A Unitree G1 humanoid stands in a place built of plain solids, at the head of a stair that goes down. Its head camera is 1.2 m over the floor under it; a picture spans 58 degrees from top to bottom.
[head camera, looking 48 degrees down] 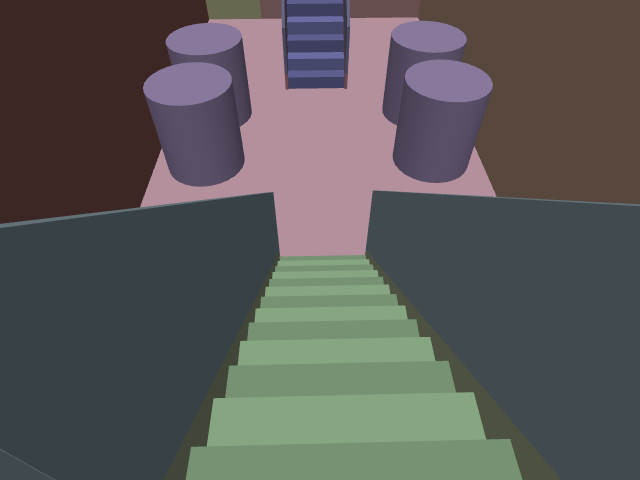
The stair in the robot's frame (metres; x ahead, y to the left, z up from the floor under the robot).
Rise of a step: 0.20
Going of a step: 0.23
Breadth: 0.98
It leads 1 degrees to the left of straight ahead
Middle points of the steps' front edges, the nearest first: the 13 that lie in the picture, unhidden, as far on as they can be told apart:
0.43 -0.10 -0.20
0.66 -0.09 -0.40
0.88 -0.09 -0.59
1.11 -0.08 -0.79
1.34 -0.07 -0.99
1.57 -0.07 -1.19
1.80 -0.06 -1.39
2.03 -0.06 -1.59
2.25 -0.05 -1.79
2.48 -0.05 -1.99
2.71 -0.04 -2.18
2.94 -0.04 -2.38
3.17 -0.03 -2.58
